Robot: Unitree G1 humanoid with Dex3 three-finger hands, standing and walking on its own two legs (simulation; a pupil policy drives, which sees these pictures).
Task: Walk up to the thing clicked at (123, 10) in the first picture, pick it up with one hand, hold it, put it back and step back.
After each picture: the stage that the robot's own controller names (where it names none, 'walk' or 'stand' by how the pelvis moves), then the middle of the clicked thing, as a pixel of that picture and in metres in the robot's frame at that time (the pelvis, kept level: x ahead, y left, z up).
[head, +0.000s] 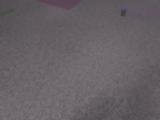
stand; (123, 12) +2.16 -0.61 -0.72
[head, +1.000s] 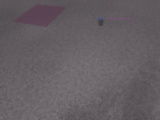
walk; (100, 21) +2.09 -0.14 -0.69
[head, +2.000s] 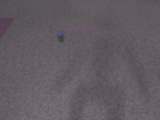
walk; (60, 37) +1.49 +0.35 -0.71
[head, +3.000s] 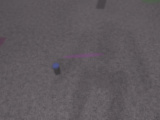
walk; (56, 68) +0.99 +0.35 -0.72
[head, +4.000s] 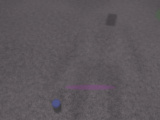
walk; (56, 106) +0.59 +0.24 -0.69
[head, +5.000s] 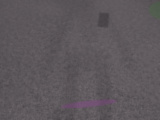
stand; out of the picture +0.34 +0.23 -0.69
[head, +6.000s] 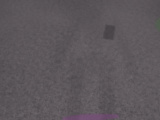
stand; out of the picture +0.31 +0.23 -0.71
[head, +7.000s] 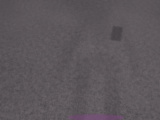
stand; out of the picture +0.32 +0.21 -0.72
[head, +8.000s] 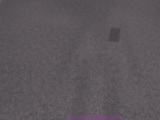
stand; out of the picture +0.34 +0.23 -0.72
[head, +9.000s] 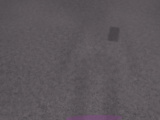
stand; out of the picture +0.32 +0.23 -0.73
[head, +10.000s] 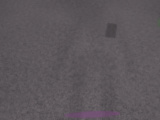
go down; out of the picture +0.32 +0.22 -0.72
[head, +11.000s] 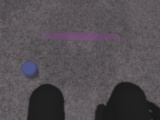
go down; (30, 70) +0.41 +0.22 -0.35
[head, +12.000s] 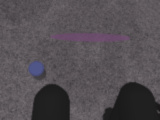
go down; (38, 71) +0.42 +0.21 -0.32
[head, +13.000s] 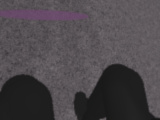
close in; out of the picture +0.41 +0.24 -0.23
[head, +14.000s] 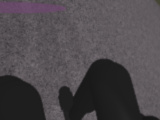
close; out of the picture +0.41 +0.26 -0.23
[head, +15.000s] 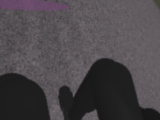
lift; out of the picture +0.39 +0.25 -0.23
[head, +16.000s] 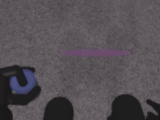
lift; (27, 86) +0.32 +0.20 -0.04
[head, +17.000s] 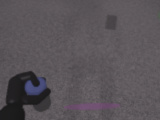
hold; (39, 95) +0.32 +0.17 -0.01
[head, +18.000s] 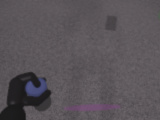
hold; (39, 95) +0.32 +0.17 -0.01
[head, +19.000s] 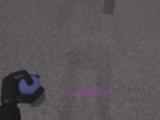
crouch; (33, 92) +0.34 +0.19 -0.05
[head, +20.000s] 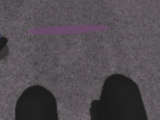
lower; out of the picture +0.47 +0.25 -0.10
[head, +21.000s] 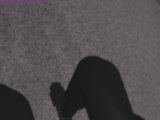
lower; out of the picture +0.45 +0.27 -0.24
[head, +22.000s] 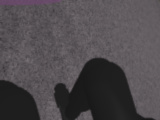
lower; out of the picture +0.44 +0.27 -0.24
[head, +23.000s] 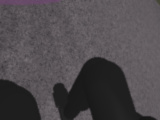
lower; out of the picture +0.44 +0.27 -0.24
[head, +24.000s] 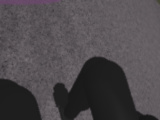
lower; out of the picture +0.44 +0.26 -0.24
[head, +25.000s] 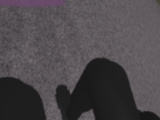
open; out of the picture +0.42 +0.25 -0.24
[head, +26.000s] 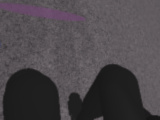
stand; out of the picture +0.43 +0.23 -0.23
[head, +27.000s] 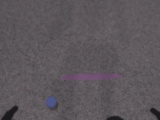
stand; (52, 103) +0.40 +0.19 -0.55
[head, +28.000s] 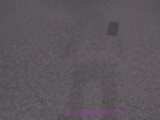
stand; out of the picture +0.36 +0.19 -0.67
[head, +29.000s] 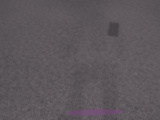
stand; out of the picture +0.36 +0.19 -0.67
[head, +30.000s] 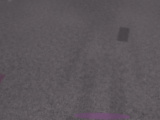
stand; out of the picture +0.37 +0.18 -0.72
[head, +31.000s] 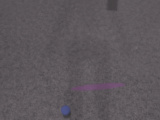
walk; (66, 112) +0.41 +0.15 -0.69
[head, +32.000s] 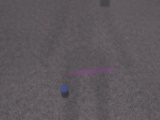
walk; (64, 91) +0.62 +0.17 -0.69
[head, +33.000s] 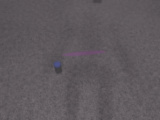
walk; (57, 67) +0.92 +0.27 -0.70
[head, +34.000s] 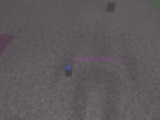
stand; (68, 70) +0.96 +0.18 -0.72
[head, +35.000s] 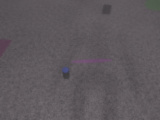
stand; (65, 73) +0.97 +0.20 -0.73
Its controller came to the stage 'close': yes
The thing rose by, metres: 0.71
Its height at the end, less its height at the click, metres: +0.00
